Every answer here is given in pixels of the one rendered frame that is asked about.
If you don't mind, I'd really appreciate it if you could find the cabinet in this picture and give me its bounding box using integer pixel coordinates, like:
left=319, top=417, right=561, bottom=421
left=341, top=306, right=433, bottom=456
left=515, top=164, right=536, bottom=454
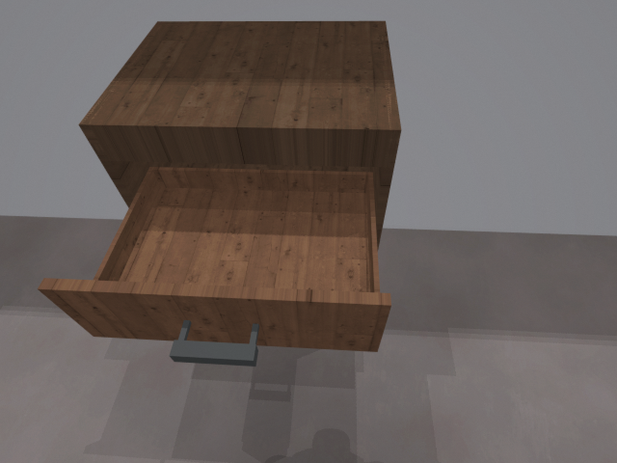
left=79, top=21, right=401, bottom=249

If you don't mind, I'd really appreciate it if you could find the drawer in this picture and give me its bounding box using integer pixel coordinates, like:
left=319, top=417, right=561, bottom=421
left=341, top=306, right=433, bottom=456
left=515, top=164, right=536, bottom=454
left=38, top=167, right=391, bottom=352

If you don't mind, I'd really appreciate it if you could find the handle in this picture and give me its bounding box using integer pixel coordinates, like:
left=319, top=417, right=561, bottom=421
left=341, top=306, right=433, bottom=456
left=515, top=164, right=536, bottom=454
left=170, top=320, right=259, bottom=367

